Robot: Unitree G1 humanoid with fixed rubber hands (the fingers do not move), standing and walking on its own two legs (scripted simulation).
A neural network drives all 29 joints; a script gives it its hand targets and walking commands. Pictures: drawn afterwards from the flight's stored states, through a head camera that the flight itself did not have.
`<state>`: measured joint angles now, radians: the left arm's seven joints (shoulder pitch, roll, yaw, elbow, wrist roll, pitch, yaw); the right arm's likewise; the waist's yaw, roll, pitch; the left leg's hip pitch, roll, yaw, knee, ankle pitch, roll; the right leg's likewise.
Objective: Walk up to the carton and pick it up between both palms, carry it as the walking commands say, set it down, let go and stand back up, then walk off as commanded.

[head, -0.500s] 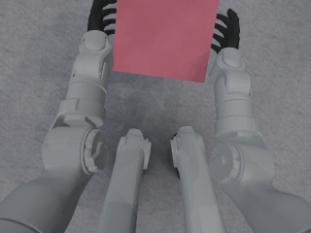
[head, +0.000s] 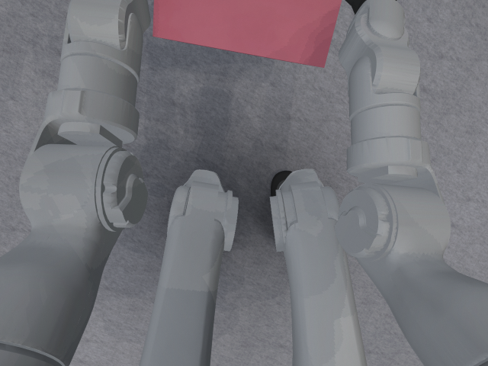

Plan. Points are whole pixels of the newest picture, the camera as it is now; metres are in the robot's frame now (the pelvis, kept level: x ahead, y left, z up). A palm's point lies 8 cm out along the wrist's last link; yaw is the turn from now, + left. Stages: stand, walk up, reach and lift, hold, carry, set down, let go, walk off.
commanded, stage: set down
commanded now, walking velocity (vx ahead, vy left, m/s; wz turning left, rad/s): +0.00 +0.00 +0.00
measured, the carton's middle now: out of the picture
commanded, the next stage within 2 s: none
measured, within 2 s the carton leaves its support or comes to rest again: neither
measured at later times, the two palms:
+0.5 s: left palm out of the picture +0.59 +0.14 -0.20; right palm out of the picture +0.55 -0.15 -0.20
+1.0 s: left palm out of the picture +0.59 +0.14 -0.20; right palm out of the picture +0.56 -0.15 -0.21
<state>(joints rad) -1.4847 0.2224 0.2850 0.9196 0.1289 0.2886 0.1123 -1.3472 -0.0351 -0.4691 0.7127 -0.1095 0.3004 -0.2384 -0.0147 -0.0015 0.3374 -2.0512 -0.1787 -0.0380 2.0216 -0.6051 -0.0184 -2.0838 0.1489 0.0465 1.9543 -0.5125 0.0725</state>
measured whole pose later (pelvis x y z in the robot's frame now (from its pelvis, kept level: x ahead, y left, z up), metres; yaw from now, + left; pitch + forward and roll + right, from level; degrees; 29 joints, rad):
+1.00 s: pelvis +0.01 +0.01 -0.05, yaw -1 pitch +35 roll -3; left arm -1.59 0.27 0.26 1.02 0.11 0.26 0.03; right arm -1.44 -0.13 -0.50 0.84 -0.07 0.25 -0.14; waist -0.02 -0.01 0.42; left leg -2.15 -0.16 -0.01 2.23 -0.68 0.02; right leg -2.18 0.12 0.01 2.15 -0.59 0.07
